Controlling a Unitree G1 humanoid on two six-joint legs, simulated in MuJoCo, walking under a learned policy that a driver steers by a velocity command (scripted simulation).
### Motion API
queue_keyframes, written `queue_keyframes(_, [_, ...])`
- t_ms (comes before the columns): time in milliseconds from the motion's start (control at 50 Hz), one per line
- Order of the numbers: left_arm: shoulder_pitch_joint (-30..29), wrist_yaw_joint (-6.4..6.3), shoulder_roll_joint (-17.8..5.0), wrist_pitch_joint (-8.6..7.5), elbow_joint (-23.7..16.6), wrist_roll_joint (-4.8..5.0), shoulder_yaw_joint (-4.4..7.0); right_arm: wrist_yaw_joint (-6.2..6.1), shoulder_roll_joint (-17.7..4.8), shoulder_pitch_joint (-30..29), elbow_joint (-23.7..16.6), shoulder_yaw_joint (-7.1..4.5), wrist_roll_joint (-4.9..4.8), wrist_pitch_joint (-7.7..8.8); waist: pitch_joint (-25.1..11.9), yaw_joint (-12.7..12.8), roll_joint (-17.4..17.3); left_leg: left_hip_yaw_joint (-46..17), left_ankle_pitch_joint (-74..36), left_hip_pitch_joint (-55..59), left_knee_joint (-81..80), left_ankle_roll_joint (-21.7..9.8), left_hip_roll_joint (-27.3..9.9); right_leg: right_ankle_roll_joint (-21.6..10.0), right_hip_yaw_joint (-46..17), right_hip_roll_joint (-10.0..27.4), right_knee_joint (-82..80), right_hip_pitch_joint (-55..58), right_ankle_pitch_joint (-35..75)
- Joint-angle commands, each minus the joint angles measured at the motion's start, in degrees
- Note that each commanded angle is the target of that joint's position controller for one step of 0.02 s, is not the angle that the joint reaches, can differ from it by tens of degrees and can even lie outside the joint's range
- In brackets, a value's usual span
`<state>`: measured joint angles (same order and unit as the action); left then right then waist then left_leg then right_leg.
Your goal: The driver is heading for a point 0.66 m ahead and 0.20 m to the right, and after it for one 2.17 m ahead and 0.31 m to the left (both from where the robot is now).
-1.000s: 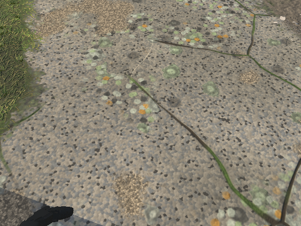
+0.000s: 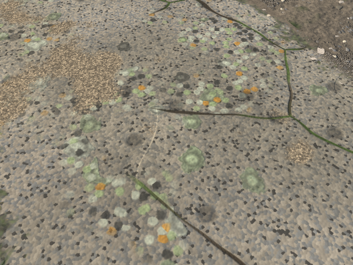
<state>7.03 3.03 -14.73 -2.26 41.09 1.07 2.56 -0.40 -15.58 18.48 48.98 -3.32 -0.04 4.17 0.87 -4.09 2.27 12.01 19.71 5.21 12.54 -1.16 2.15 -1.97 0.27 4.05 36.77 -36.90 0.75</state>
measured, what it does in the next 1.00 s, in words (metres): walks ahead, turning right: right foot, then left foot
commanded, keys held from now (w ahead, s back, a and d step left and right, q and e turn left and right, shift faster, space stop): w+e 0.28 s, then e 0.32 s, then w+e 0.24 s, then e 0.16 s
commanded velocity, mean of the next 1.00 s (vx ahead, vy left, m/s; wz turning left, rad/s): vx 0.33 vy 0.00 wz -0.57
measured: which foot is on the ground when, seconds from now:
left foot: down 0.00-0.10, up 0.12-0.50, down 0.52-0.98, up 1.00-1.00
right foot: up 0.00-0.06, down 0.08-0.52, up 0.54-0.96, down 0.98-1.00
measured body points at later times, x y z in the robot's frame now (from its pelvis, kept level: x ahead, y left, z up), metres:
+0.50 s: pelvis +0.28 -0.02 +0.00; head +0.32 -0.04 +0.45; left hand +0.43 +0.25 -0.10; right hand +0.43 -0.32 -0.08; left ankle +0.47 +0.06 -0.72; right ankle +0.18 -0.11 -0.73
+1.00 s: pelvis +0.38 -0.07 +0.00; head +0.38 -0.10 +0.45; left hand +0.67 +0.07 -0.07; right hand +0.32 -0.39 -0.12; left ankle +0.47 +0.05 -0.73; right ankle +0.34 -0.16 -0.74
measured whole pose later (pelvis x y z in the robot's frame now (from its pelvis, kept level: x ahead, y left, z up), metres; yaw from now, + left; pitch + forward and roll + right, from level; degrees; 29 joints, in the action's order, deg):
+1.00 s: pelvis +0.38 -0.07 +0.00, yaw -36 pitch +2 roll +2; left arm 13.0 0.1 -17.6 2.1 36.0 0.6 4.7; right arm 0.6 -18.8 9.8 44.7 -5.0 -0.4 0.8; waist 0.1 -1.2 -0.6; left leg 10.7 17.2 -16.0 31.5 1.8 -5.5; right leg -2.7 1.7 2.2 32.6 -19.1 -15.8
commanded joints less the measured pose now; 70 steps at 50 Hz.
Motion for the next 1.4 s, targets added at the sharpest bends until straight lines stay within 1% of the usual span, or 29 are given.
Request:
queue_keyframes(20, [-5.31,1.07,-4.65,-0.85,-7.17,0.08,1.30,-0.94,-11.51,-0.10,-2.39,-2.89,-0.61,-1.01,1.70,1.39,-6.49,-2.43,-53.74,3.14,6.06,-5.97,-18.19,-2.77,4.52,-2.98,-1.26,-0.50,-7.72])
queue_keyframes(80, [13.98,-0.13,-11.66,-0.23,-3.52,0.19,5.18,-1.92,-12.40,-2.33,-3.45,-2.92,-0.81,-1.78,-9.31,12.60,-5.75,0.04,-59.62,-7.42,34.36,-2.23,-14.62,-8.30,3.51,-7.41,-6.54,29.26,-6.82])
queue_keyframes(100, [18.66,-1.41,-18.19,0.16,-2.60,0.14,6.79,-1.30,-6.02,2.22,-5.90,-0.88,1.11,-0.54,-15.59,10.36,7.23,-0.57,-19.34,-31.23,55.70,1.04,-7.53,-16.20,-20.52,7.02,-5.99,52.15,-5.89])
queue_keyframes(120, [18.03,-1.32,-17.76,-0.47,-4.14,0.27,6.10,-0.09,-4.47,1.94,-7.16,0.33,0.87,1.93,-23.81,8.96,9.15,-13.17,14.51,-45.58,68.48,2.27,1.78,-24.50,-48.26,16.04,-15.92,61.98,-12.92])
queue_keyframes(140, [17.52,-1.23,-13.58,-0.81,-4.00,-0.21,4.88,0.94,-8.85,-5.01,-8.59,-0.95,-1.50,3.58,-19.15,11.84,3.91,-18.74,10.70,-51.77,69.70,0.96,-2.19,-20.83,-41.68,14.25,-18.58,59.27,-14.52])
queue_keyframes(160, [14.68,-1.32,-11.59,-1.11,-4.02,-0.16,4.30,1.18,-8.64,-7.89,-9.89,-0.66,-2.25,4.38,-11.60,10.21,1.25,-17.71,5.58,-52.41,65.31,-0.05,-4.60,-18.34,-33.36,11.94,-19.13,50.75,-12.18])
queue_keyframes(200, [7.75,-1.53,-8.33,-1.22,-5.56,-0.45,3.19,0.50,-8.80,-7.39,-9.04,-1.24,0.07,3.94,-4.37,5.09,-2.18,-16.94,0.20,-45.51,55.38,0.85,-8.34,-15.46,-23.13,7.42,-21.07,34.84,-1.47])
queue_keyframes(260, [6.07,-2.22,-9.02,-1.44,-6.39,-0.66,3.32,0.34,-7.14,-5.32,-9.04,-1.20,0.93,1.94,-3.15,2.53,-0.39,-15.62,-2.98,-40.11,49.30,3.69,-8.57,-15.86,-18.51,4.91,-23.71,25.31,5.98])
queue_keyframes(360, [9.03,-4.07,-11.73,-0.05,-4.80,-0.16,4.32,0.18,-4.03,-14.91,-11.63,0.10,1.23,1.67,-1.97,5.59,2.00,-12.90,-20.02,-33.49,27.08,5.87,-2.97,-10.47,-10.19,-1.27,-19.19,18.81,16.39])
queue_keyframes(440, [11.56,-4.80,-11.18,1.65,-3.69,0.38,4.38,0.99,-6.26,-17.49,-12.67,-0.74,0.17,1.58,-4.48,6.49,4.16,-15.71,-22.83,-30.00,18.02,4.96,-0.10,-7.61,-16.93,0.33,-13.55,23.97,8.57])
queue_keyframes(500, [7.53,-5.35,-9.66,2.05,-5.36,0.20,4.13,1.08,-8.42,-11.97,-11.53,-1.99,0.74,2.26,-5.77,2.49,5.29,-16.65,-23.97,-24.08,12.02,2.02,-1.50,-4.76,-21.31,-0.31,-4.63,26.44,5.36])
queue_keyframes(520, [7.77,-5.23,-7.13,1.84,-6.35,-0.25,3.38,0.71,-10.18,-8.84,-11.42,-2.43,1.72,2.59,-9.88,1.54,2.33,-19.18,-33.18,-15.27,11.19,-0.49,-6.42,-2.47,-19.27,-3.88,3.70,24.22,0.08])
queue_keyframes(540, [12.88,-5.12,-3.27,1.71,-6.89,-1.73,2.15,0.14,-12.92,-5.90,-11.95,-2.68,2.66,2.26,-16.19,3.18,-9.88,-30.50,-57.73,-0.17,15.40,-5.49,-19.52,0.76,-12.96,-9.90,19.48,13.75,-30.09])
queue_keyframes(560, [23.07,-4.60,-5.38,1.58,-6.74,-0.12,1.98,0.44,-13.47,-3.73,-10.60,-3.00,2.15,1.02,-23.58,6.61,-22.80,-49.76,-51.67,8.79,13.62,-16.34,-31.35,2.92,-10.44,-11.36,33.29,3.21,-44.96])
queue_keyframes(580, [22.35,-4.66,-10.82,2.30,-4.67,0.55,3.32,0.39,-9.95,-7.20,-12.54,-2.34,1.15,0.24,-20.64,5.53,-14.67,-48.84,-36.80,4.30,10.98,-15.60,-28.31,4.88,-11.43,-7.29,39.16,0.55,-39.23])
queue_keyframes(620, [12.80,-5.24,-12.58,4.56,-5.66,0.55,4.30,-0.18,-5.65,-10.80,-13.32,-0.82,1.25,-1.46,-11.64,3.78,-7.07,-33.93,-16.83,-6.70,8.01,-10.62,-20.54,6.27,-7.44,-3.70,38.74,-0.79,-30.86])
queue_keyframes(660, [11.69,-5.08,-10.04,5.52,-6.96,0.29,3.92,-0.52,-7.47,-12.46,-12.21,-1.31,1.14,-2.11,-5.73,5.03,-11.15,-27.25,-3.16,-17.65,2.33,-9.02,-15.99,5.72,-3.92,-1.93,33.45,2.79,-26.67])
queue_keyframes(720, [10.48,-4.53,-7.38,4.65,-7.64,-0.12,3.20,-0.91,-8.49,-11.22,-11.28,-2.16,0.66,-1.17,-5.17,4.02,-11.62,-23.78,1.75,-18.29,-1.84,-10.23,-16.58,4.26,-1.61,-0.95,26.00,4.41,-24.75])
queue_keyframes(840, [7.73,-3.03,-6.82,3.30,-7.55,-0.33,2.80,0.01,-11.48,-12.40,-10.01,-3.67,-0.75,-0.40,-4.72,4.03,-9.89,-17.76,3.52,-19.23,-4.66,-10.32,-18.95,1.13,0.65,0.69,10.18,11.71,-19.70])
queue_keyframes(960, [9.62,-2.64,-7.45,4.15,-6.95,-0.57,3.77,0.97,-10.23,-12.57,-7.99,-3.28,-1.42,-2.75,-4.04,5.92,-7.40,-8.87,-6.09,-19.21,7.48,-6.21,-17.04,-1.54,4.69,-3.40,-7.50,23.40,-13.63])
queue_keyframes(980, [13.47,-3.14,-10.05,4.24,-6.21,-0.49,4.88,0.97,-7.32,-11.98,-7.63,-2.43,-0.99,-3.13,-4.68,6.89,-2.86,-4.98,-3.93,-23.41,17.51,-2.52,-13.62,-3.89,-0.69,-1.59,-12.30,29.36,-11.18])
queue_keyframes(1000, [16.01,-4.09,-17.16,4.19,-7.27,-0.33,6.42,1.16,-3.52,-12.19,-9.65,-1.07,1.70,-3.26,-4.50,5.73,14.02,0.22,13.02,-38.68,38.52,3.49,-5.82,-10.05,-21.65,12.17,-15.58,37.01,3.25])
queue_keyframes(1020, [15.57,-3.51,-19.37,3.04,-8.86,-1.52,6.43,0.77,-5.61,-14.35,-11.49,-1.50,1.78,-2.71,-4.74,7.01,14.11,-9.61,18.35,-48.98,48.48,4.25,-1.18,-18.26,-34.12,17.34,-19.49,35.99,-2.18])
queue_keyframes(1060, [11.99,-3.12,-14.04,1.23,-9.24,-1.19,4.93,0.64,-9.41,-15.06,-10.91,-2.65,-0.10,-2.21,-3.55,5.74,6.94,-14.34,9.45,-51.00,52.18,2.96,-4.43,-14.70,-25.84,13.11,-18.98,35.65,0.09])
queue_keyframes(1120, [6.39,-4.32,-11.22,1.69,-10.82,-0.96,3.52,0.17,-8.42,-13.82,-9.04,-2.51,0.87,-2.44,-5.48,3.37,4.43,-14.08,-0.34,-44.75,49.06,4.18,-5.05,-11.35,-17.66,9.14,-17.84,32.34,14.82])
queue_keyframes(1260, [6.25,-4.87,-7.67,2.00,-7.82,-2.00,1.89,1.37,-3.90,-14.77,-7.07,-0.35,0.00,-3.25,-7.00,4.87,5.18,-12.76,-9.77,-29.39,28.02,5.35,-5.18,-9.60,-8.89,6.50,-16.41,29.88,18.97])
queue_keyframes(1340, [4.94,-3.94,-8.35,1.77,-5.41,-1.98,1.78,1.77,-5.79,-14.76,-7.36,-0.80,-0.28,-3.18,-3.32,4.58,4.41,-11.28,-9.96,-24.50,19.85,2.69,-4.08,-9.13,-9.53,7.41,-14.38,27.92,13.43])
queue_keyframes(1380, [6.79,-4.33,-9.82,1.80,-4.20,-1.32,2.45,1.63,-8.30,-15.11,-8.21,-1.36,0.30,-2.91,-2.68,4.71,1.86,-12.76,-22.77,-21.86,13.85,0.46,-4.54,-5.95,-9.00,5.01,-11.15,28.70,5.55])
queue_keyframes(1400, [9.40,-4.62,-9.69,1.52,-4.22,-2.41,2.63,1.31,-11.58,-15.45,-8.83,-2.12,0.39,-2.85,-4.06,6.91,-3.12,-16.74,-37.98,-18.96,16.49,-1.21,-7.72,-3.63,-6.35,1.38,-7.53,27.60,-0.86])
